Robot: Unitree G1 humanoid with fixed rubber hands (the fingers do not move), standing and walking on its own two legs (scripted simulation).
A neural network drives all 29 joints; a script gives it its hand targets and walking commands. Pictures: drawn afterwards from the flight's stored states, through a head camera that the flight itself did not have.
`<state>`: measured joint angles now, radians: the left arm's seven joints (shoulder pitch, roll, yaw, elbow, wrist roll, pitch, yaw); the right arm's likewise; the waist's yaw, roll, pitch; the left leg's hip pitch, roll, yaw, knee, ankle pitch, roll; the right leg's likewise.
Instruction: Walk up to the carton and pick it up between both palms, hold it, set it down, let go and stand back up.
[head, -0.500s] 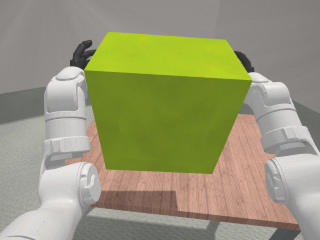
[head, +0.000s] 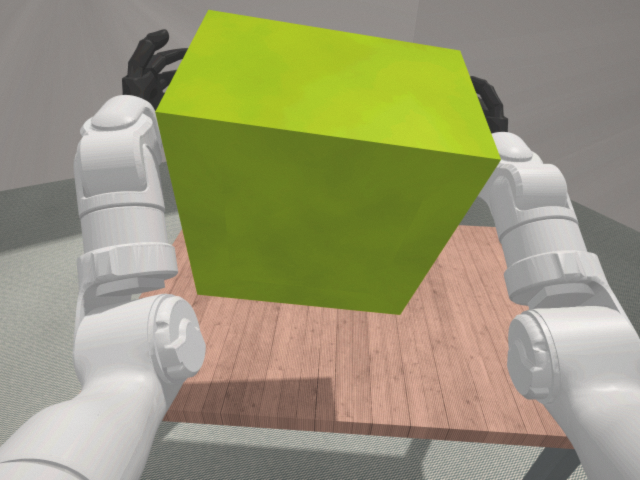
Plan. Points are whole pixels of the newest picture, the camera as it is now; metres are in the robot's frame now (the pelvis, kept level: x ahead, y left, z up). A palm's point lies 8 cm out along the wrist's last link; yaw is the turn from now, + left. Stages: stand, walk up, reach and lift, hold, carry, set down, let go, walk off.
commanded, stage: set down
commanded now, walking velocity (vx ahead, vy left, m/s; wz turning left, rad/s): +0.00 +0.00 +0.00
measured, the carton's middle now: (317, 183) +0.38 +0.01 +0.25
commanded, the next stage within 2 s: none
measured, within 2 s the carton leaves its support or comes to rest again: neither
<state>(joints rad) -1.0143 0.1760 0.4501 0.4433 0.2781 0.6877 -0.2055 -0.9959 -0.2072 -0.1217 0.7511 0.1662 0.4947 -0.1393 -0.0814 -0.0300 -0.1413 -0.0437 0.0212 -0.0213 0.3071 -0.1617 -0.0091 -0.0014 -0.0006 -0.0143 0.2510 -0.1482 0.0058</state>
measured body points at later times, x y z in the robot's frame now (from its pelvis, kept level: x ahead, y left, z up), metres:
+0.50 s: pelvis +0.02 +0.01 +0.00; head -0.04 +0.04 +0.44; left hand +0.42 +0.17 +0.27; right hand +0.38 -0.20 +0.22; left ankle +0.01 +0.13 -0.75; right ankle +0.00 -0.12 -0.75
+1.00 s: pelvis +0.01 +0.01 +0.00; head -0.05 +0.04 +0.45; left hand +0.43 +0.17 +0.26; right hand +0.38 -0.20 +0.20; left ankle +0.01 +0.13 -0.75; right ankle +0.00 -0.12 -0.75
